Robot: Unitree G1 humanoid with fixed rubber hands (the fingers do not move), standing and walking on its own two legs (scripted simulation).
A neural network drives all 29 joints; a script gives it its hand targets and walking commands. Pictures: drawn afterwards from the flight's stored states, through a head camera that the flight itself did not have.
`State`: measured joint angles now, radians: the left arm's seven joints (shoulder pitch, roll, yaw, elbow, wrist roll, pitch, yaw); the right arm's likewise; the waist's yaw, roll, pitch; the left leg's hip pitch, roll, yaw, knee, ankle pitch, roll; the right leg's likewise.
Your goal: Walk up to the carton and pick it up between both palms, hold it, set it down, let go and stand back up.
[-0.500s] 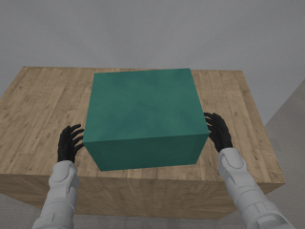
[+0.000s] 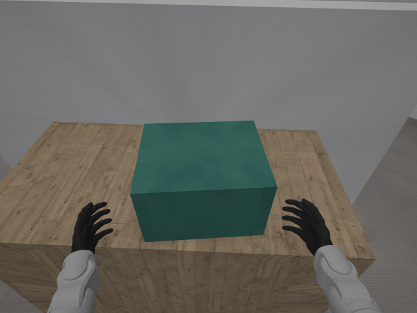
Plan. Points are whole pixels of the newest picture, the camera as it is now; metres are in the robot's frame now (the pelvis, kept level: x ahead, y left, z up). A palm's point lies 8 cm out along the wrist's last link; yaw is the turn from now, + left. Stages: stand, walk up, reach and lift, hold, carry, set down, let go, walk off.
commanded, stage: set down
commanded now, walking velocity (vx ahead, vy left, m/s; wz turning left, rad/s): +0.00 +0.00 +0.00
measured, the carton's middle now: (202, 178) +0.45 +0.05 +0.01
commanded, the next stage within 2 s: let go in 1.90 s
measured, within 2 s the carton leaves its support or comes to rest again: neither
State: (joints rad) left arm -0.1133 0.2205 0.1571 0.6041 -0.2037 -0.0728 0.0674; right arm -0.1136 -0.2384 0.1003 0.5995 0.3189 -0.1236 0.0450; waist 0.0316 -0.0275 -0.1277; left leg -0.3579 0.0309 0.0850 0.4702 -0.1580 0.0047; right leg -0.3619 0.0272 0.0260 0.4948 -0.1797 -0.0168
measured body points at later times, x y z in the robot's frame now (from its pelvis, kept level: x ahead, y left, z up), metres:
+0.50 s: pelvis +0.00 +0.01 +0.00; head -0.03 +0.02 +0.45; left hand +0.23 +0.27 +0.01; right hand +0.24 -0.20 +0.02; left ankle +0.05 +0.12 -0.74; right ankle +0.05 -0.11 -0.74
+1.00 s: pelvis +0.01 +0.01 +0.00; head -0.01 +0.02 +0.45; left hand +0.23 +0.26 -0.01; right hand +0.24 -0.20 +0.00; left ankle +0.05 +0.12 -0.74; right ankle +0.05 -0.11 -0.74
